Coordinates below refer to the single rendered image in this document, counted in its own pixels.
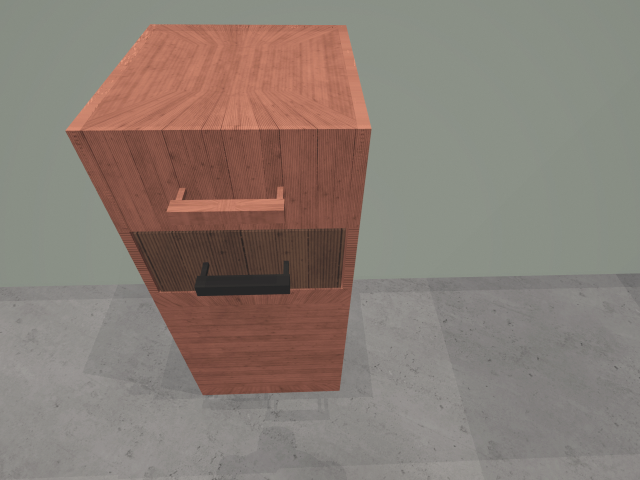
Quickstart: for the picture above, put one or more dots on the drawer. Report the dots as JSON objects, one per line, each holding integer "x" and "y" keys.
{"x": 175, "y": 258}

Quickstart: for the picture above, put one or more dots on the handle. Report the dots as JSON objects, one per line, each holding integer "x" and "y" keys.
{"x": 223, "y": 285}
{"x": 229, "y": 211}

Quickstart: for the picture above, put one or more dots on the cabinet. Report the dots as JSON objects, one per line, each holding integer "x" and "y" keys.
{"x": 216, "y": 112}

